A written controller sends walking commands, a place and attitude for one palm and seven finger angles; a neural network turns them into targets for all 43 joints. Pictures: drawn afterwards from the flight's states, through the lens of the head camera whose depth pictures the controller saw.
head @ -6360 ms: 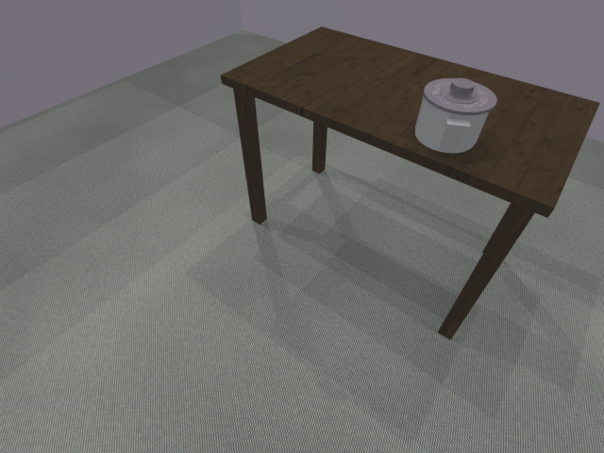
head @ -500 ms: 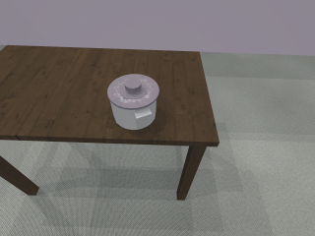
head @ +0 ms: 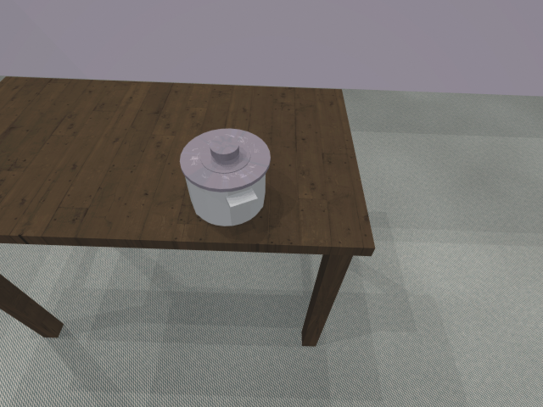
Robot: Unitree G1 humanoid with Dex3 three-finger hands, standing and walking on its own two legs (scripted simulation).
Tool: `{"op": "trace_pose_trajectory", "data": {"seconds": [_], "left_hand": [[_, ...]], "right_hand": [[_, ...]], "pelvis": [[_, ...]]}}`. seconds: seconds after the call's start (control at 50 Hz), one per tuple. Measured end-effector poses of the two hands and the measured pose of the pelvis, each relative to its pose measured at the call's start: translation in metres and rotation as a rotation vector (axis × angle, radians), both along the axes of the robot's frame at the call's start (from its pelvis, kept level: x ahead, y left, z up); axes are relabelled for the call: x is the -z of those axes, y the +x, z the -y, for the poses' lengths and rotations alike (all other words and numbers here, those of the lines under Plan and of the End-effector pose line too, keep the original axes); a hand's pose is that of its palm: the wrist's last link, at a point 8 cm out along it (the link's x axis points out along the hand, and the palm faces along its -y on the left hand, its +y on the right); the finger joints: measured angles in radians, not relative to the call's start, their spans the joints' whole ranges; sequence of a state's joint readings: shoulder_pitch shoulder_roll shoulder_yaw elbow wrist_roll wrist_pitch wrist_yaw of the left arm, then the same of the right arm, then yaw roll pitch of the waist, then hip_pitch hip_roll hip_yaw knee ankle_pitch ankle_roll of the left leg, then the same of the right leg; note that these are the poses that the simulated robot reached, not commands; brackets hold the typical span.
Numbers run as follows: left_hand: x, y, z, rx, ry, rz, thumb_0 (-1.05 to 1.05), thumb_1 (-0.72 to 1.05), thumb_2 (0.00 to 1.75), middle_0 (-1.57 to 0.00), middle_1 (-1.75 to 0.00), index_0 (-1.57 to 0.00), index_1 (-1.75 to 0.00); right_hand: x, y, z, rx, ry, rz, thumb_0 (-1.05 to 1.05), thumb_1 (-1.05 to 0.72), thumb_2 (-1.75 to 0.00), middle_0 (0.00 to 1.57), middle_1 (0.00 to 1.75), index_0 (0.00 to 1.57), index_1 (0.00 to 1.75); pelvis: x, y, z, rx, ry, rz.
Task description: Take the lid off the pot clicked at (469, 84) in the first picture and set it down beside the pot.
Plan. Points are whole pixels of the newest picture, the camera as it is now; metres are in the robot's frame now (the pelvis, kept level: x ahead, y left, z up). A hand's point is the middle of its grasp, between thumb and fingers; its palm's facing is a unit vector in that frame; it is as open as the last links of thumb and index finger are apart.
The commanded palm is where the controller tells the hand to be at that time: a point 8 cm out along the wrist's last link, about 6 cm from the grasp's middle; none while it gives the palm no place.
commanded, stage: shuffle to correct the standing spot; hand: left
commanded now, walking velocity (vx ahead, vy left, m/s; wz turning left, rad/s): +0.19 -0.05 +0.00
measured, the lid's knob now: (224, 148) +0.53 +0.12 +0.07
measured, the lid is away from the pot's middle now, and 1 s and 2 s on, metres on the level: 0.00 0.00 0.00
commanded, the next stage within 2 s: come to a stop and stand still in 0.18 s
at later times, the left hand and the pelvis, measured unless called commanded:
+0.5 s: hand out of the picture +0.12 +0.18 -0.19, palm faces +0.07 -0.98 -0.21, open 7.3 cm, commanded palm none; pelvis +0.10 +0.00 -0.01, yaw +3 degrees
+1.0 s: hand (152, 399) +0.17 +0.22 -0.19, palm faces +0.07 -0.98 -0.20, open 7.4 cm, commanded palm none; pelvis +0.10 +0.03 -0.01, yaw +2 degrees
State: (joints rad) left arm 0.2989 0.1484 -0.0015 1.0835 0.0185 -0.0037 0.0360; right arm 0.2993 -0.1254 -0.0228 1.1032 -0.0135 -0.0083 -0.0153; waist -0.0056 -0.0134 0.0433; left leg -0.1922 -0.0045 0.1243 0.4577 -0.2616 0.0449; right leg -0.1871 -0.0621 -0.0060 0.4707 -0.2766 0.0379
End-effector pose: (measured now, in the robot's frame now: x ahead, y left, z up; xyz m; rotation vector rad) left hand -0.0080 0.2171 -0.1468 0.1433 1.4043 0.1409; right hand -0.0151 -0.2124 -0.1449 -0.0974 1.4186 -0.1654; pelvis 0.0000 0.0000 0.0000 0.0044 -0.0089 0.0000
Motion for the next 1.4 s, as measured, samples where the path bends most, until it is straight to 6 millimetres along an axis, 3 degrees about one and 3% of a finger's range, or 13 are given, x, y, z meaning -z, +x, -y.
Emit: {"op": "trace_pose_trajectory", "data": {"seconds": [0.18,0.34,0.4,0.58,0.64,0.7,0.82,0.92,0.98,1.06,1.16,1.3,1.4], "left_hand": [[0.003,0.01,0.006,-0.038,0.0,-0.026,0.0,0.91,0.9,-0.2,-0.3,-0.2,-0.3],[0.02,0.022,0.003,-0.079,-0.035,-0.102,0.0,0.91,0.9,-0.2,-0.3,-0.2,-0.3],[0.017,0.049,-0.001,-0.059,-0.027,-0.109,0.0,0.91,0.9,-0.2,-0.3,-0.2,-0.3],[0.002,0.172,-0.015,-0.046,0.079,0.139,0.01,0.93,0.9,-0.2,-0.3,-0.2,-0.3],[-0.004,0.191,-0.014,-0.034,0.105,0.184,0.0,0.93,0.9,-0.2,-0.3,-0.2,-0.3],[-0.007,0.197,-0.012,-0.017,0.108,0.181,0.0,0.92,0.9,-0.2,-0.3,-0.2,-0.3],[-0.003,0.189,-0.012,0.005,0.07,0.159,0.0,0.91,0.9,-0.21,-0.3,-0.2,-0.3],[0.012,0.176,-0.031,0.005,0.034,0.157,0.0,0.91,0.9,-0.21,-0.3,-0.2,-0.3],[0.019,0.167,-0.046,-0.017,0.024,0.152,0.0,0.91,0.9,-0.21,-0.3,-0.2,-0.3],[0.01,0.148,-0.062,-0.05,0.036,0.136,0.0,0.91,0.9,-0.21,-0.3,-0.2,-0.3],[0.001,0.111,-0.074,-0.064,0.062,0.067,0.0,0.91,0.9,-0.2,-0.3,-0.2,-0.3],[-0.005,0.061,-0.068,-0.037,0.065,-0.065,0.0,0.91,0.9,-0.2,-0.3,-0.2,-0.3],[0.0,0.051,-0.06,-0.035,0.021,-0.072,0.0,0.91,0.9,-0.2,-0.3,-0.2,-0.3]], "right_hand": [[0.006,0.014,0.007,0.004,0.007,-0.04,0.01,-0.91,-0.9,0.2,0.3,0.2,0.3],[0.004,0.07,0.007,-0.011,-0.055,0.013,0.01,-0.91,-0.9,0.2,0.3,0.2,0.3],[0.0,0.081,0.003,-0.004,-0.066,0.028,0.01,-0.91,-0.9,0.2,0.3,0.2,0.3],[0.015,0.09,-0.003,-0.029,0.025,-0.137,0.0,-0.91,-0.9,0.2,0.3,0.2,0.3],[0.02,0.111,0.008,-0.014,0.019,-0.125,0.01,-0.91,-0.9,0.21,0.3,0.2,0.3],[0.016,0.142,0.02,-0.015,-0.009,-0.061,0.01,-0.91,-0.9,0.2,0.3,0.2,0.3],[0.002,0.195,0.03,-0.049,-0.065,0.108,0.01,-0.91,-0.9,0.2,0.3,0.2,0.3],[-0.007,0.209,0.018,-0.071,-0.106,0.204,0.0,-0.92,-0.9,0.2,0.3,0.2,0.3],[-0.01,0.198,0.002,-0.089,-0.111,0.21,0.0,-0.92,-0.9,0.2,0.3,0.2,0.3],[-0.011,0.181,-0.024,-0.12,-0.068,0.16,0.0,-0.91,-0.9,0.2,0.3,0.2,0.3],[-0.007,0.174,-0.034,-0.12,-0.05,0.145,0.01,-0.94,-0.9,0.2,0.3,0.2,0.3],[0.002,0.148,-0.038,-0.044,-0.025,0.126,0.0,-0.94,-0.9,0.21,0.3,0.2,0.3],[-0.002,0.121,-0.038,-0.025,-0.044,0.082,0.0,-0.93,-0.9,0.2,0.3,0.2,0.3]], "pelvis": [[0.006,0.03,0.008,-0.008,-0.008,-0.025],[0.016,0.069,-0.002,-0.008,-0.013,-0.036],[0.012,0.082,-0.003,-0.014,-0.017,-0.031],[0.014,0.119,0.013,-0.065,0.002,-0.023],[0.014,0.126,0.017,-0.073,-0.001,-0.022],[0.01,0.127,0.018,-0.059,0.009,-0.022],[0.006,0.119,0.006,-0.033,0.016,-0.019],[0.014,0.11,-0.015,-0.032,-0.001,0.001],[0.016,0.103,-0.027,-0.028,0.004,0.019],[0.009,0.097,-0.036,-0.038,-0.003,0.001],[0.005,0.091,-0.044,-0.036,0.004,-0.036],[0.005,0.086,-0.051,-0.019,-0.012,-0.022],[0.003,0.084,-0.056,-0.008,-0.015,0.007]]}}
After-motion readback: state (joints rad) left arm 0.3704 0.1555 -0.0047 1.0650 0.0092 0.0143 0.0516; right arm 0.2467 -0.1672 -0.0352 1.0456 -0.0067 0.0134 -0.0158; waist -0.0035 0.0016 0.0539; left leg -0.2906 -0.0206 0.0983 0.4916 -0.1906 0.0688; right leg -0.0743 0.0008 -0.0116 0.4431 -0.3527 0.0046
